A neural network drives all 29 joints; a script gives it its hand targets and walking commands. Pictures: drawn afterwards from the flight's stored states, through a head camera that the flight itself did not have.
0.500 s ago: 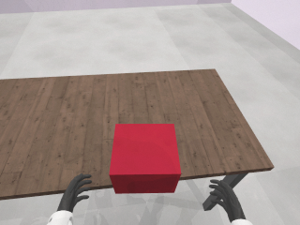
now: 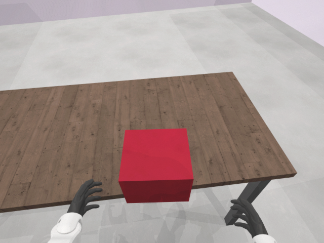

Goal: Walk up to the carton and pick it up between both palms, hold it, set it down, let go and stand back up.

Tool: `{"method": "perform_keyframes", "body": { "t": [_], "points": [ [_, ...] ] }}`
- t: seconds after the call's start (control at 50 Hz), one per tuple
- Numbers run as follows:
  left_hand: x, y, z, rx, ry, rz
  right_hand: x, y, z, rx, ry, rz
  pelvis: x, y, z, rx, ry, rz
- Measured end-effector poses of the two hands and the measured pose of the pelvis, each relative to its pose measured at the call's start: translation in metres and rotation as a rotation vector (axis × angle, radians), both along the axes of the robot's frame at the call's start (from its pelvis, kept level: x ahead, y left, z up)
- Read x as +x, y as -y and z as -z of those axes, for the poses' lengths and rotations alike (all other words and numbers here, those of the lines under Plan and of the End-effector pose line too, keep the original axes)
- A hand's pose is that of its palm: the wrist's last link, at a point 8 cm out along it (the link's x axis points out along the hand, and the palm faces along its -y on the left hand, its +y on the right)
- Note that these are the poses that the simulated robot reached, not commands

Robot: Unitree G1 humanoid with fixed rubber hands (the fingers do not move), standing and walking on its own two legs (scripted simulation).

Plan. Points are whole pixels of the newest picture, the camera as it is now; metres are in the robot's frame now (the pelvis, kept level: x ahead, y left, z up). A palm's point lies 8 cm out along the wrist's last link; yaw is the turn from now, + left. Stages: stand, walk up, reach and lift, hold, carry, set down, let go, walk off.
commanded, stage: set down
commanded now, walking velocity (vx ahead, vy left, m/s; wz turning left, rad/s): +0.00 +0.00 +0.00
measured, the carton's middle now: (156, 165) +0.33 +0.04 -0.04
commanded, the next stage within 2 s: let go in 0.28 s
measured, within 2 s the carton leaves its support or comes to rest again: neither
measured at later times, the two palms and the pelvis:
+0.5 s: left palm (77, 208) +0.19 +0.23 -0.03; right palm (258, 235) +0.16 -0.22 -0.08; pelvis -0.01 +0.00 +0.00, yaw +0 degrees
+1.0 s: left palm (76, 211) +0.19 +0.23 -0.04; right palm out of the picture +0.11 -0.24 -0.11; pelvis -0.01 +0.00 +0.00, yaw +0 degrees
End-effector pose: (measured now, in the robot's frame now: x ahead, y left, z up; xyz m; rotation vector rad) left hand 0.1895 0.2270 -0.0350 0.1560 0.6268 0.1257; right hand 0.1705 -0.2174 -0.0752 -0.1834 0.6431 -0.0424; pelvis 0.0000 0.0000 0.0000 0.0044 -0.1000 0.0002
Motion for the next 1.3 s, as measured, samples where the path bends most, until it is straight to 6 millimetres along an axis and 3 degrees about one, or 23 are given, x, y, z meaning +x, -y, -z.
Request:
{"method": "perform_keyframes", "body": {
  "t": [0.82,1.04,1.3],
  "points": [
    [0.007,-0.002,-0.003,0.011,-0.032,0.032,-0.009,0.002,0.004,-0.03,-0.062,-0.009,-0.003,-0.001,0.002,0.0,0.005,0.007],
    [0.001,-0.003,0.004,0.046,0.086,0.077,-0.067,0.021,0.042,-0.048,-0.401,0.045,-0.004,-0.002,0.005,-0.007,-0.108,0.005],
    [0.0,-0.004,0.005,0.031,0.111,0.052,-0.052,0.007,0.04,-0.012,-0.345,0.054,0.0,-0.005,0.009,-0.002,-0.11,0.008]
  ]
}}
